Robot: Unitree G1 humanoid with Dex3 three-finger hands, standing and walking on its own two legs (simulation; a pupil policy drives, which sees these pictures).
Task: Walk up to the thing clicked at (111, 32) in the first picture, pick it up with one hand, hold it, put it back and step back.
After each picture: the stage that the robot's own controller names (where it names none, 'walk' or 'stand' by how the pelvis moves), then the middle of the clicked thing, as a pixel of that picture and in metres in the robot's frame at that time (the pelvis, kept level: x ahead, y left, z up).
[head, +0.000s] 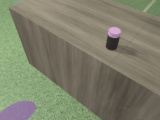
stand; (113, 39) +0.70 -0.16 -0.07
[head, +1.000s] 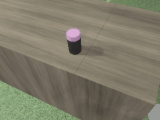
rise first; (74, 42) +0.61 +0.09 -0.04
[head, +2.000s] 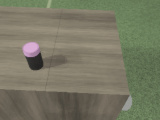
stand; (33, 56) +0.51 +0.22 -0.03
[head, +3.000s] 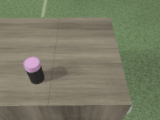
stand; (34, 71) +0.47 +0.22 -0.07
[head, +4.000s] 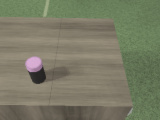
stand; (36, 70) +0.47 +0.21 -0.07
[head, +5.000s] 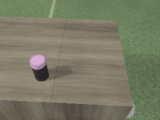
stand; (39, 68) +0.49 +0.21 -0.07
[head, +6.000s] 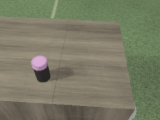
stand; (41, 69) +0.48 +0.20 -0.07
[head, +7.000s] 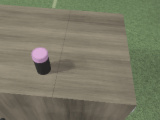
rise first; (41, 61) +0.49 +0.19 -0.06
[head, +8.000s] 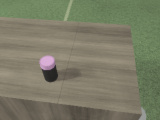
go down; (49, 69) +0.49 +0.19 -0.06
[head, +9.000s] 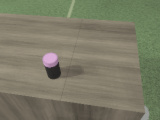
go down; (52, 66) +0.49 +0.19 -0.06
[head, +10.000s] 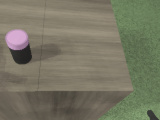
go down; (20, 48) +0.48 +0.18 +0.00
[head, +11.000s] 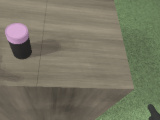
close in; (19, 42) +0.49 +0.18 +0.01
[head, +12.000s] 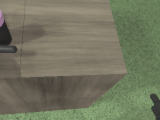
close; out of the picture +0.51 +0.20 +0.05
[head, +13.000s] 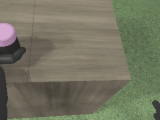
lift; (7, 44) +0.47 +0.19 +0.04
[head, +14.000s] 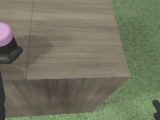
lift; (4, 43) +0.47 +0.20 +0.04
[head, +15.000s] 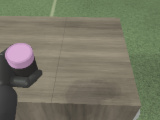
lift; (24, 65) +0.34 +0.17 +0.15
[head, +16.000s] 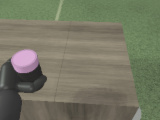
hold; (29, 71) +0.33 +0.17 +0.14
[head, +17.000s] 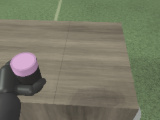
hold; (28, 74) +0.32 +0.17 +0.13
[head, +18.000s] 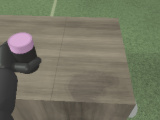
crouch; (25, 54) +0.39 +0.18 +0.14
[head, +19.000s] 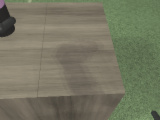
lower; out of the picture +0.51 +0.21 +0.18
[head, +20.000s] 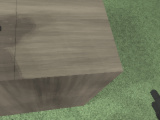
lower; out of the picture +0.53 +0.22 +0.05
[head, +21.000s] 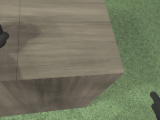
lower; out of the picture +0.51 +0.20 +0.04
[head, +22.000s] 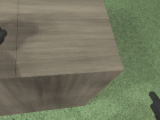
lower; out of the picture +0.52 +0.21 +0.05
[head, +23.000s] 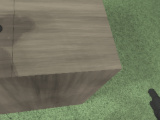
lower; out of the picture +0.53 +0.21 +0.05
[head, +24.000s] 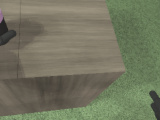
open; out of the picture +0.52 +0.19 +0.05
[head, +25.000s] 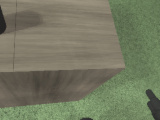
rise; out of the picture +0.53 +0.19 +0.05
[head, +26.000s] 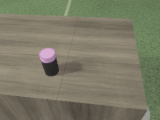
sink last; (49, 62) +0.50 +0.18 -0.01
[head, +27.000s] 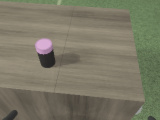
stand; (46, 53) +0.51 +0.18 -0.01
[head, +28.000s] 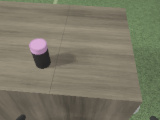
stand; (40, 54) +0.50 +0.19 +0.00
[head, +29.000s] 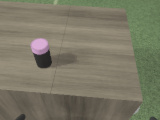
stand; (42, 54) +0.50 +0.19 +0.00
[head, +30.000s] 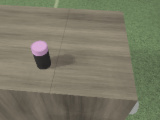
stand; (41, 55) +0.51 +0.19 -0.02
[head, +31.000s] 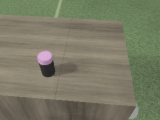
walk; (46, 64) +0.51 +0.19 -0.07
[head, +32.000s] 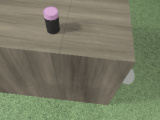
walk; (52, 21) +0.68 +0.16 -0.05
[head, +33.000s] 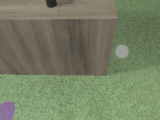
walk; out of the picture +0.96 +0.24 -0.05
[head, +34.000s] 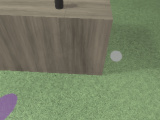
stand; (58, 0) +1.16 +0.20 -0.06
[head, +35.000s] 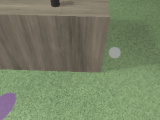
stand; out of the picture +1.14 +0.21 -0.07
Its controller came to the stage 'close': yes
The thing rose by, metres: 0.22
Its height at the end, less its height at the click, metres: +0.00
